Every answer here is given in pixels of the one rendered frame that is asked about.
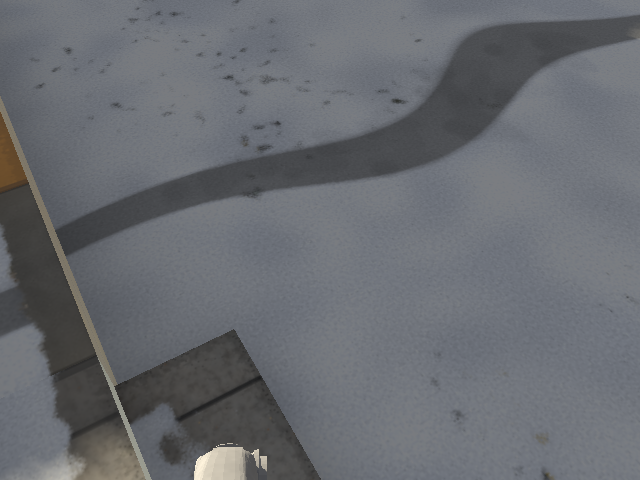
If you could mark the robot left thigh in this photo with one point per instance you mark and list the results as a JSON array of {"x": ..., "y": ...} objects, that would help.
[{"x": 232, "y": 463}]

